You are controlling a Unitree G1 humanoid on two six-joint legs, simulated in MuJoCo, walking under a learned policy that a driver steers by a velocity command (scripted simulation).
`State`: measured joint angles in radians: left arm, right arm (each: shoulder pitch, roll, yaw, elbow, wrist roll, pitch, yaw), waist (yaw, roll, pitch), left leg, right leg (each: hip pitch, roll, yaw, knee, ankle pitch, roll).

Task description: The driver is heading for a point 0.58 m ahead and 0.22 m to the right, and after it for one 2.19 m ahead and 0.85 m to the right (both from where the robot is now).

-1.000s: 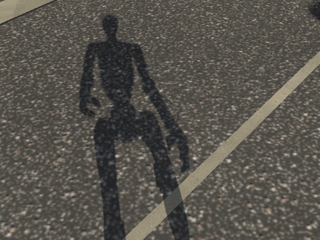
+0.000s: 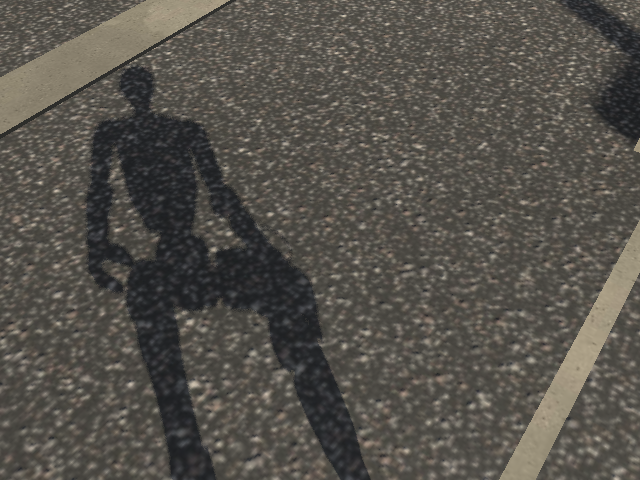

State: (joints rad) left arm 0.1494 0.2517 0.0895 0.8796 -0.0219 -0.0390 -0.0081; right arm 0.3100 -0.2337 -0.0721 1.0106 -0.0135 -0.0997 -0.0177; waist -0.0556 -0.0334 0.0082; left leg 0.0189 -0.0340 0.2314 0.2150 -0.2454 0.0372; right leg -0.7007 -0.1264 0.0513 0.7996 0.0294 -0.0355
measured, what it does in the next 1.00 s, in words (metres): walks ahead, turning right: right foot, then left foot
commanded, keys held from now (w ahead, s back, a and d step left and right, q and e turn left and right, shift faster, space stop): w+e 0.90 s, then w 0.10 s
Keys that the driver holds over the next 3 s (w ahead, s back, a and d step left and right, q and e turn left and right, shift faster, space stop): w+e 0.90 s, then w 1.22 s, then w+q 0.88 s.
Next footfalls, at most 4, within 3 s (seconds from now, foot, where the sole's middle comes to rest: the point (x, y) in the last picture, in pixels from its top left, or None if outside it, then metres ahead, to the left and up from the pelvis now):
0.18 right None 0.27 -0.14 -0.78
0.66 left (327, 439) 0.60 -0.01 -0.78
1.18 right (493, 395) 0.68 -0.39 -0.78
1.70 left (457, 262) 1.07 -0.39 -0.78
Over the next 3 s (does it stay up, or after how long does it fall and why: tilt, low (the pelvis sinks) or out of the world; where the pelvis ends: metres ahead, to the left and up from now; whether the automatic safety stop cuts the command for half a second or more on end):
stays up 1.45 -0.72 0.00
